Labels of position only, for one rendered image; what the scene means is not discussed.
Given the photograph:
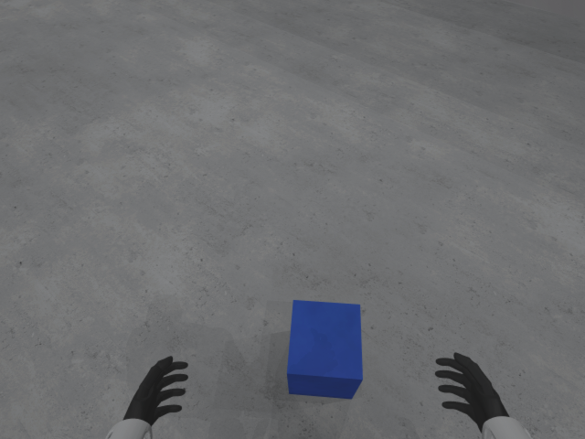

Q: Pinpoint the right robot forearm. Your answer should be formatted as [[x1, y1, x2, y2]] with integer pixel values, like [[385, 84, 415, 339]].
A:
[[482, 416, 533, 439]]

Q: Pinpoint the carton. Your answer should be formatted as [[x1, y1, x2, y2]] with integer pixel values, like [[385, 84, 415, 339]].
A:
[[287, 300, 363, 399]]

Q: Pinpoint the left robot hand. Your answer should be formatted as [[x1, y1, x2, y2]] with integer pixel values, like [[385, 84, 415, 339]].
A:
[[123, 356, 188, 427]]

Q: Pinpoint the right robot hand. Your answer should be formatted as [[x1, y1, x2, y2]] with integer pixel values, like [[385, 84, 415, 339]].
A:
[[435, 352, 509, 432]]

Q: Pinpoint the left robot forearm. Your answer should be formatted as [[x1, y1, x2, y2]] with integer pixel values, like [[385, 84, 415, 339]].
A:
[[105, 419, 153, 439]]

